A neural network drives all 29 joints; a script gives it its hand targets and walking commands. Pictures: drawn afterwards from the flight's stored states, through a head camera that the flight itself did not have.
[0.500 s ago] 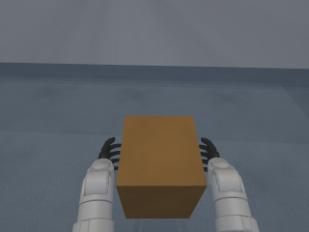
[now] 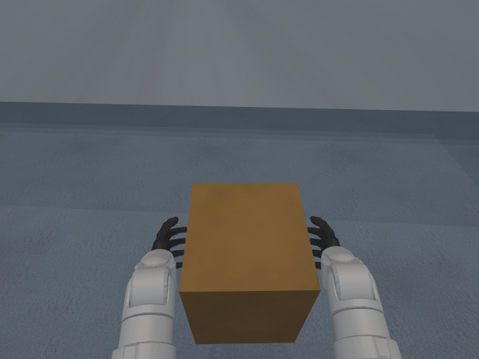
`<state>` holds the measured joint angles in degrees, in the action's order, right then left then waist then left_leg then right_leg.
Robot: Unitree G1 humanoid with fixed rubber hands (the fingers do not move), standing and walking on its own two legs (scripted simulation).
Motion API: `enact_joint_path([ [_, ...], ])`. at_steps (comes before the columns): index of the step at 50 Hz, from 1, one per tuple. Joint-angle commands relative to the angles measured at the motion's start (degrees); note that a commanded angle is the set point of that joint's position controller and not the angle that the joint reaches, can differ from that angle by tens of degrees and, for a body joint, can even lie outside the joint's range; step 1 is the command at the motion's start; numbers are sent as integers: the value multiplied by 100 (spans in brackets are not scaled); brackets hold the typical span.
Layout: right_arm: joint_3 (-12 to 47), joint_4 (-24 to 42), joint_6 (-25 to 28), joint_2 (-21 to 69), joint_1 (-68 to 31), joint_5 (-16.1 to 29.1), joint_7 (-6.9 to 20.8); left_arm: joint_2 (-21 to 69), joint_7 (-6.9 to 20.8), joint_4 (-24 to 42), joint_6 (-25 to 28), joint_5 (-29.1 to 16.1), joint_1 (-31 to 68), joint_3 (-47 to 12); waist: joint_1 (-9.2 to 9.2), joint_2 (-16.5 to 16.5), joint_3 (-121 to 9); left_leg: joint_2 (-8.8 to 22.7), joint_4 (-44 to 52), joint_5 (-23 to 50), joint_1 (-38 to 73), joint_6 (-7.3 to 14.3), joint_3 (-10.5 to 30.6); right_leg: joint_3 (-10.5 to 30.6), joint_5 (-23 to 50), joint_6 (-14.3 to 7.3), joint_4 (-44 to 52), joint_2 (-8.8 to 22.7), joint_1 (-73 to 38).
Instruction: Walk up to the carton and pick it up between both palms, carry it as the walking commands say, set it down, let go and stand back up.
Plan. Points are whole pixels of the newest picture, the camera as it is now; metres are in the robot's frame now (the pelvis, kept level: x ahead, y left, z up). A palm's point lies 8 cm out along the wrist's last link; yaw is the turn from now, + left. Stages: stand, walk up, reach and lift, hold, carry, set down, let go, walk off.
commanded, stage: reach and lift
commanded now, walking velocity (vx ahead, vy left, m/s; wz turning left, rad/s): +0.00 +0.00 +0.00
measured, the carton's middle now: (245, 265) +0.33 +0.00 -0.02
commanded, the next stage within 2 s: hold in 0.16 s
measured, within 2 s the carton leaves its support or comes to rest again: neither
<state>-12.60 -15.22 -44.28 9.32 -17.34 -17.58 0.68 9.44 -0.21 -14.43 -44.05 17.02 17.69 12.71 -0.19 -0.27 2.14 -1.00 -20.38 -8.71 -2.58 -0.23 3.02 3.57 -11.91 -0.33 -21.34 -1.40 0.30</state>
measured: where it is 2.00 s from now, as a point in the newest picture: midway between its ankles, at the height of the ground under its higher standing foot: outside the picture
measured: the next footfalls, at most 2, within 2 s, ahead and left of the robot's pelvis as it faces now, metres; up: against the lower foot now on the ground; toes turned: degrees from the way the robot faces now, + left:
right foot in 1.58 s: -0.09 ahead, -0.11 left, +0.00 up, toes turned -5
left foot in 1.98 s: -0.25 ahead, +0.10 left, +0.00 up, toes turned +9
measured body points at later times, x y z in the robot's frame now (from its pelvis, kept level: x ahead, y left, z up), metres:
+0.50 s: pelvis +0.00 +0.00 +0.00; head -0.05 +0.01 +0.45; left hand +0.31 +0.15 +0.05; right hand +0.30 -0.14 +0.05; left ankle +0.04 +0.12 -0.74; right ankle +0.01 -0.12 -0.74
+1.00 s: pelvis +0.00 +0.00 +0.00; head -0.05 +0.01 +0.44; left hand +0.30 +0.15 +0.05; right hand +0.30 -0.14 +0.04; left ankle +0.04 +0.12 -0.74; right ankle +0.01 -0.12 -0.74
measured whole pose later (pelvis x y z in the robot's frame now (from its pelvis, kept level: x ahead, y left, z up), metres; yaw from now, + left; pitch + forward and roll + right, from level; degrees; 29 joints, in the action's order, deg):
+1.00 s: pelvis +0.00 +0.00 +0.00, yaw +0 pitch -7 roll +0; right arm -11.5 -14.0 -44.2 9.0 -16.1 -16.9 0.3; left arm 9.1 -0.5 -13.4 -44.2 16.4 16.7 11.4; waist 0.2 -0.6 0.0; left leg -1.4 -23.3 -9.8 -6.6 0.0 2.8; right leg 3.8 -13.2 0.0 -24.6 -1.2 4.5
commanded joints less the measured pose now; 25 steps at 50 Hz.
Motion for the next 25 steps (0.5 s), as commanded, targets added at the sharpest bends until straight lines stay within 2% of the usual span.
enact_joint_path([
  [1, 2708, 219, 278, 5187, -2702, 1435, 1255, 5328, 1308, 15, 137, -1400, 2340, -2675, 21, -43, -1008, -350, 186, 245, 596, 34, 103, 149, 251, -30, 506, -231, 561],
  [9, 2671, 92, 302, 5261, -2782, 1437, 1240, 5321, 1357, -78, 158, -1413, 2478, -2662, 22, -33, -1010, -343, 160, 148, 599, 41, 84, 144, 133, -42, 500, -216, 631],
  [25, 2749, 268, 280, 5195, -2568, 1450, 1243, 5353, 1304, 78, 118, -1486, 2276, -2791, 18, 44, -1076, -314, 174, 527, 643, 14, 102, 112, 475, -34, 408, -293, 481],
])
